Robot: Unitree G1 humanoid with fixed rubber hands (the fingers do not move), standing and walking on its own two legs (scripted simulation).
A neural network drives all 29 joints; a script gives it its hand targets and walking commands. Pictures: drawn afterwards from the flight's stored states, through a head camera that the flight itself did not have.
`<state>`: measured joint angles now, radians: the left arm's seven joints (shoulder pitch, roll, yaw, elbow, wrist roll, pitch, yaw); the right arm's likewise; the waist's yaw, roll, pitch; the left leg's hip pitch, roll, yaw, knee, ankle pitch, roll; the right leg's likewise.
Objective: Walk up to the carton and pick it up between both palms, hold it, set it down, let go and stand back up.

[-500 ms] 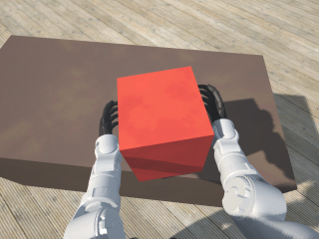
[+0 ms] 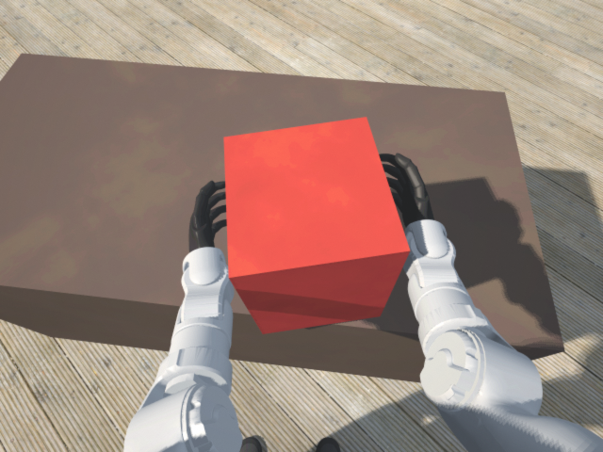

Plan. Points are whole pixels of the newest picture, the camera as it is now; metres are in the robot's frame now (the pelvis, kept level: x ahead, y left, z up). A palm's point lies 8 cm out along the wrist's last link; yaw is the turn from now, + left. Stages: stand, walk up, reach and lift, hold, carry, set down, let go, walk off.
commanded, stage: set down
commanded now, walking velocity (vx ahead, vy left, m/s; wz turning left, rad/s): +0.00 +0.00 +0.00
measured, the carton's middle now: (309, 235) +0.41 +0.01 -0.05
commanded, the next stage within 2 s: none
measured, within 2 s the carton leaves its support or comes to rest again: neither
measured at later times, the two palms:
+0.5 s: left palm (207, 238) +0.38 +0.16 +0.00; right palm (416, 217) +0.42 -0.13 +0.01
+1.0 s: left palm (210, 240) +0.38 +0.15 +0.00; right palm (418, 222) +0.42 -0.14 +0.00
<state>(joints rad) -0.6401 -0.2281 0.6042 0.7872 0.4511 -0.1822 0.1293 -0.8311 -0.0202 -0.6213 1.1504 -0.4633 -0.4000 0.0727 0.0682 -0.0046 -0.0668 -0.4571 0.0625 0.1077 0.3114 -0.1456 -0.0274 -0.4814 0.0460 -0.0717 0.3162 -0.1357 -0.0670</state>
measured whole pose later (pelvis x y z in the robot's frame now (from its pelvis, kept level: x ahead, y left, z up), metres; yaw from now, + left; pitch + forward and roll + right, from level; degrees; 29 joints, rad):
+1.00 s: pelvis +0.00 +0.00 +0.00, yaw -1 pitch +18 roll +0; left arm -0.63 -0.26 0.60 0.75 0.49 -0.22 0.14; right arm -0.78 -0.02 -0.63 1.12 -0.45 -0.41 0.10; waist 0.07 -0.03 -0.07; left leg -0.50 0.07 0.12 0.35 -0.17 -0.02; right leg -0.52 0.05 -0.06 0.34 -0.14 -0.07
